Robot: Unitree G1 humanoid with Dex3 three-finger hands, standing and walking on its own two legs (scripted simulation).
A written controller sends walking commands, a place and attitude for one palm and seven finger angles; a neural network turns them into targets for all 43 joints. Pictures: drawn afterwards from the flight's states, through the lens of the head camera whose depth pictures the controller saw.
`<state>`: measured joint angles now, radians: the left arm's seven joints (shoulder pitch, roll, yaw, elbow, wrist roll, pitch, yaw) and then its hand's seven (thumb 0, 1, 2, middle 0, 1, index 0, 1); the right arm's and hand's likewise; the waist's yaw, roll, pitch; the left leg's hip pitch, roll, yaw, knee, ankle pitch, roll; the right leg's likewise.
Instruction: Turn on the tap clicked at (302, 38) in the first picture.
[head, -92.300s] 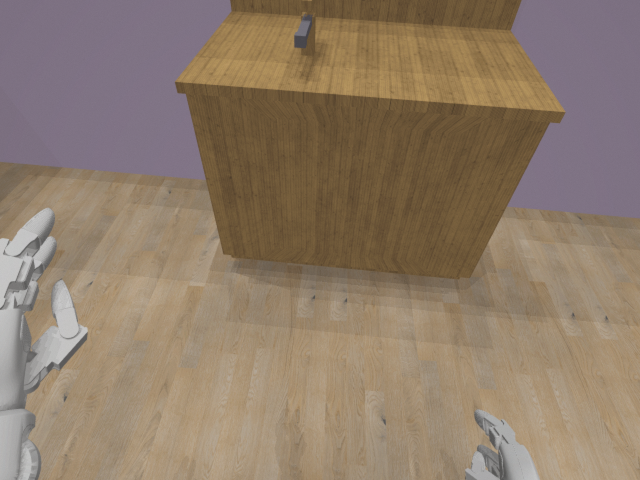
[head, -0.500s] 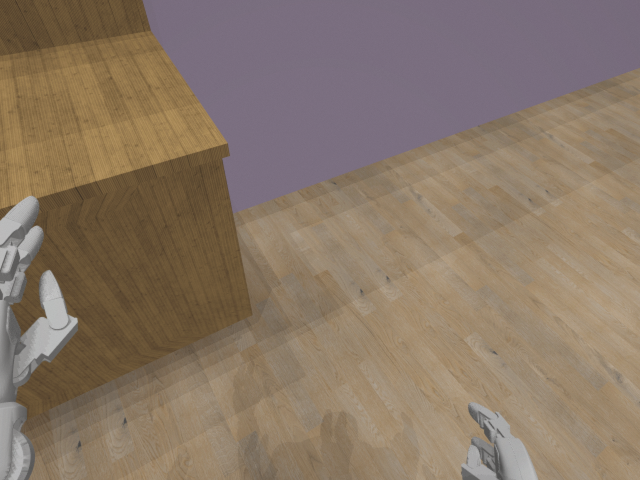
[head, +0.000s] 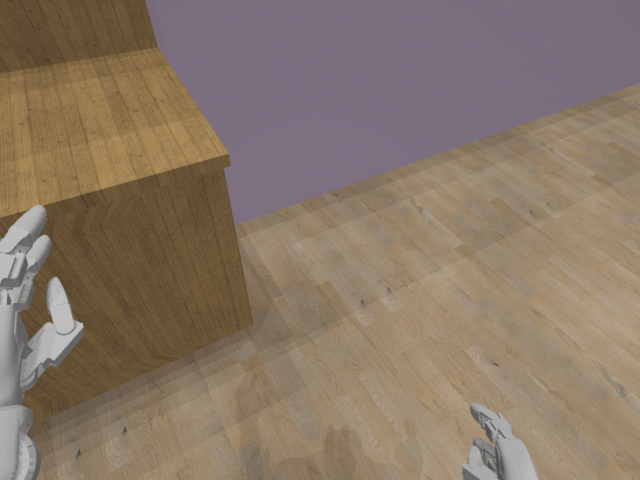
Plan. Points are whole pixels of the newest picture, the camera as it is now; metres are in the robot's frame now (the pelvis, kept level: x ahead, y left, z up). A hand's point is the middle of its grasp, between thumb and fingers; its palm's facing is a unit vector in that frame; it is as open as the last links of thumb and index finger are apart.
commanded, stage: turn the palm inward beside the body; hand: left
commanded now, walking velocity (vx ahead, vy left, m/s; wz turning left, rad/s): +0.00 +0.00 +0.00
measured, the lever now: out of the picture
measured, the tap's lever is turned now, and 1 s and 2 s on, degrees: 73 73 73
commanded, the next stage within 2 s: none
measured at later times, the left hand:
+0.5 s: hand (80, 343) +0.20 +0.23 +0.16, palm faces +0.54 -0.78 -0.30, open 7.4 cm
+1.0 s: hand (98, 347) +0.19 +0.21 +0.16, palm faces +0.56 -0.80 -0.22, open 7.4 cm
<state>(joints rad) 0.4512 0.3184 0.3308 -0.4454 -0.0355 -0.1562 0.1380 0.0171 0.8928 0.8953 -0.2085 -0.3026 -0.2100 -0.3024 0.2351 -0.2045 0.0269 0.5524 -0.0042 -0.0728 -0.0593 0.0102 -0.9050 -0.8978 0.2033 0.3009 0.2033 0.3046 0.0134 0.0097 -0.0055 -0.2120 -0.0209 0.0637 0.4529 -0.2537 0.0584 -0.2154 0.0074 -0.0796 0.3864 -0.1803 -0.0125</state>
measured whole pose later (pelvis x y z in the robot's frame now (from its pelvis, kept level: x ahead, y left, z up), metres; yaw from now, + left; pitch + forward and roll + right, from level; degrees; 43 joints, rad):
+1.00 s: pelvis +0.01 -0.07 -0.01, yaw +3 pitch -4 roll +1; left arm 0.33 0.28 0.38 -0.37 -0.17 0.07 0.09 0.02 0.90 0.90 -0.21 -0.30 -0.21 -0.30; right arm 0.21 -0.24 0.03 0.70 0.01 -0.19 -0.08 0.01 -0.91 -0.90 0.20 0.30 0.20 0.30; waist 0.09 0.05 -0.01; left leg -0.16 0.02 -0.01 0.52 -0.30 -0.02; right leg -0.18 0.07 -0.11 0.51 -0.28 -0.10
